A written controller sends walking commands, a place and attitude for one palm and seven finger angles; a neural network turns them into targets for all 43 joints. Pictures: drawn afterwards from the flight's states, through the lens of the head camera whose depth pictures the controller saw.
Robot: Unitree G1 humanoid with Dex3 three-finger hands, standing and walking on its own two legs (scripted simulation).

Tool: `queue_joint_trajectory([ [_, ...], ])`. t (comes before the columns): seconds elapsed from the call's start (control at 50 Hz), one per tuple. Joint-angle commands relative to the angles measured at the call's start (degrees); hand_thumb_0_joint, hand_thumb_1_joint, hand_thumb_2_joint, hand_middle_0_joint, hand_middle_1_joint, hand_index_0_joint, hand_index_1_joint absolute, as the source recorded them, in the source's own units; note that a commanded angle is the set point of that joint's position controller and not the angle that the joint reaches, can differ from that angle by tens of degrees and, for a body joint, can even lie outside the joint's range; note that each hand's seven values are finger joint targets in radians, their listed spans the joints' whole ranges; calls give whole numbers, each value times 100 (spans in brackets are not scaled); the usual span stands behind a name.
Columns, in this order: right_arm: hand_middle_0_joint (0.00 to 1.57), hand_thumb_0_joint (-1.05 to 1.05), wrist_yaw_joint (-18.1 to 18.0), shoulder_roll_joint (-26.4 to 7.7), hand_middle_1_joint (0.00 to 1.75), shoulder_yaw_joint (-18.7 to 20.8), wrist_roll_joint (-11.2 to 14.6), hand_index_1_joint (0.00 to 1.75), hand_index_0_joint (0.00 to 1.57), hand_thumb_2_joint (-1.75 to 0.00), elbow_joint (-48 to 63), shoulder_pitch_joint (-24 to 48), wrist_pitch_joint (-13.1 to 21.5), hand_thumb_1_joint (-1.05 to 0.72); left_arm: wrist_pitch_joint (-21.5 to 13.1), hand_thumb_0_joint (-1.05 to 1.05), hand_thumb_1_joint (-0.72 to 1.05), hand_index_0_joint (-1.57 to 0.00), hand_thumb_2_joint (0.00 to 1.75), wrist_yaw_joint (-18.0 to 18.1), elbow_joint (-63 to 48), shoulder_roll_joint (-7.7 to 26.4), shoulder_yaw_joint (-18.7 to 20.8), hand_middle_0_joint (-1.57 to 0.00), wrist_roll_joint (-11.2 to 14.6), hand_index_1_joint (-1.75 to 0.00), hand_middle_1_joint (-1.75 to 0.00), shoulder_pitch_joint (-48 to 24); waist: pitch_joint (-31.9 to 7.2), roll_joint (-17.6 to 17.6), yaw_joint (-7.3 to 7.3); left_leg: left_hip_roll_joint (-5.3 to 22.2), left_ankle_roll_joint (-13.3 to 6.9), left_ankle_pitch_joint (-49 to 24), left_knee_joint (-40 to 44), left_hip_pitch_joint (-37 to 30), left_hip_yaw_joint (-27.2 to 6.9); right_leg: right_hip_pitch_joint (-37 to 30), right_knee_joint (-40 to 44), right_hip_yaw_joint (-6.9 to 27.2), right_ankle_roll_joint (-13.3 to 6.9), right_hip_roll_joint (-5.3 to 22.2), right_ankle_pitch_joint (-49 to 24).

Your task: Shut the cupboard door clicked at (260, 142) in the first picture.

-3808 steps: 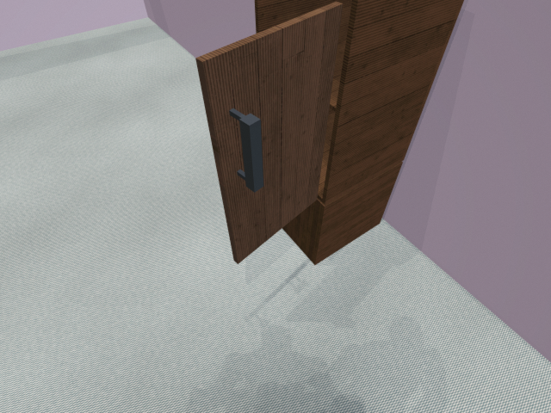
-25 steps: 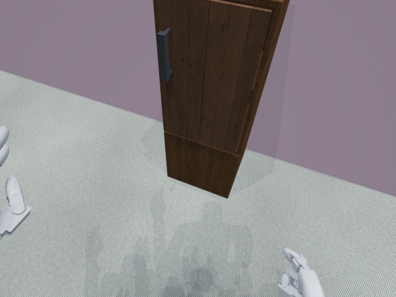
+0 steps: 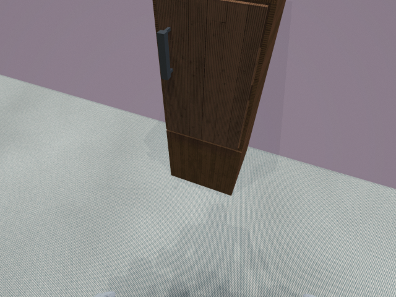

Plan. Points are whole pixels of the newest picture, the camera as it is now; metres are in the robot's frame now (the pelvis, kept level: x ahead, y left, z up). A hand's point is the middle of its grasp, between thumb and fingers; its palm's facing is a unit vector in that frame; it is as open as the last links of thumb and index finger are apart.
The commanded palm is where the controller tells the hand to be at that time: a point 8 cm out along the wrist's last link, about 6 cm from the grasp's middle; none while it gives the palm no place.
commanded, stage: let the arm hang, fingers relaxed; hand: left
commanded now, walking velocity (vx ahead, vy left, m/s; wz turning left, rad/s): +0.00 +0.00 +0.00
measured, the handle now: (167, 53) +0.87 +0.13 +0.07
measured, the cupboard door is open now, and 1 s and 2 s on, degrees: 0 0 0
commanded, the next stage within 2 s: look to check the result in 0.84 s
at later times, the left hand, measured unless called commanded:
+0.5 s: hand out of the picture -0.08 +0.17 -0.17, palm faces +0.03 -0.98 -0.18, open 7.4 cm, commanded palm none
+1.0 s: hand out of the picture -0.05 +0.16 -0.17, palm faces +0.04 -0.98 -0.18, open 7.4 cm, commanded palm none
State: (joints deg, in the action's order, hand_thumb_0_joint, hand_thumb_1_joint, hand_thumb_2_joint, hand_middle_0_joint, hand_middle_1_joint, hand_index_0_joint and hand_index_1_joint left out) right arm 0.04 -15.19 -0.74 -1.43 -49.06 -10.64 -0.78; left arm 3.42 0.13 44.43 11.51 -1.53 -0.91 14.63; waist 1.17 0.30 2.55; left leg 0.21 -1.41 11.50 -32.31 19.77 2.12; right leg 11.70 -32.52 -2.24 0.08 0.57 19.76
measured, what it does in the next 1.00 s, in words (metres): stands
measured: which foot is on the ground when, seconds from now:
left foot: down 0.00-1.00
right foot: down 0.00-1.00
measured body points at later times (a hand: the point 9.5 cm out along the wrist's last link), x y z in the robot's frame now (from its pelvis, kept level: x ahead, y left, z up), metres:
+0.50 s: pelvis -0.01 +0.00 +0.01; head -0.02 +0.00 +0.46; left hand -0.08 +0.22 -0.15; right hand -0.04 -0.20 -0.16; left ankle +0.06 +0.10 -0.73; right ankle -0.02 -0.12 -0.73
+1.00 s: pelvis -0.01 +0.00 +0.01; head -0.01 +0.00 +0.46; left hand -0.05 +0.21 -0.15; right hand -0.04 -0.22 -0.15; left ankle +0.06 +0.10 -0.73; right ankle -0.02 -0.12 -0.73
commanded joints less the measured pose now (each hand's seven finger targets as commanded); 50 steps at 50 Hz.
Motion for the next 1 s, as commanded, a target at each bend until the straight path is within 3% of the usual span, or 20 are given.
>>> queue_joint_trajectory([
  [0.0,20,0,-92,-432,30,127,2,30,20,-90,-121,-106,43,-90,-316,0,90,-20,90,87,426,858,330,-20,33,-30,-30,173,-108,618,-208,469,-32,-290,926,-499,-712,99,1118,610,-306,466,-348],
  [0.02,20,0,-116,-414,30,147,5,30,20,-90,-210,-161,38,-90,-330,0,90,-20,90,99,615,787,378,-20,17,-30,-30,300,-89,585,-242,478,-33,-267,938,-528,-727,43,1211,592,-316,447,-395],
  [0.06,20,0,-147,-260,30,158,9,30,20,-90,-444,-345,27,-90,-334,0,90,-20,90,101,984,649,373,-20,34,-30,-30,414,-127,849,-235,470,-38,31,1050,-523,-738,-75,1302,580,-349,459,-345],
  [0.1,20,0,-172,-193,30,169,24,30,20,-90,-653,-497,14,-90,-339,0,90,-20,90,97,1288,568,336,-20,47,-30,-30,536,-16,792,-229,482,-43,276,1173,-563,-759,6,1404,570,-363,439,-244],
  [0.16,20,0,-199,-122,30,197,45,30,20,-90,-894,-765,-16,-90,-342,0,90,-20,90,109,1635,453,288,-20,44,-30,-30,668,185,337,-189,526,-58,518,1282,-606,-789,170,1525,536,-344,408,-48],
  [0.3,20,0,-225,41,30,205,62,30,20,-90,-1253,-1108,-20,-90,-354,0,90,-20,90,161,2084,238,244,-20,33,-30,-30,1016,400,-124,-185,556,-88,652,1435,-650,-760,351,1526,484,-294,373,83],
  [0.44,20,0,-209,247,30,220,47,30,20,-90,-1376,-1255,-57,-90,-337,0,90,-20,90,203,2175,121,257,-20,10,-30,-30,1210,710,-103,-185,487,-81,912,1440,-503,-696,711,1558,527,-271,367,569],
  [0.52,20,0,-210,289,30,232,51,30,20,-90,-1366,-1287,-37,-90,-364,0,90,-20,90,214,2143,76,277,-20,2,-30,-30,1244,656,-49,-192,460,-75,755,1372,-549,-648,748,1538,557,-278,366,484],
  [0.68,20,0,-227,324,30,249,26,30,20,-90,-1319,-1269,-9,-90,-336,0,90,-20,90,204,2064,-11,333,-20,-18,-30,-30,1183,783,225,-228,493,-85,1254,1660,-185,-837,617,1373,461,-247,283,334],
  [0.74,20,0,-232,309,30,260,26,30,20,-90,-1301,-1280,10,-90,-351,0,90,-20,90,199,2037,1,345,-20,-12,-30,-30,1155,593,218,-222,496,-83,1103,1622,-293,-830,524,1349,453,-256,295,207],
  [0.98,20,0,-225,254,30,243,41,30,20,-90,-1299,-1225,11,-90,-390,0,90,-20,90,185,2027,121,342,-20,15,-30,-30,1001,501,-19,-182,452,-53,464,1328,-629,-665,567,1543,524,-300,413,211],
])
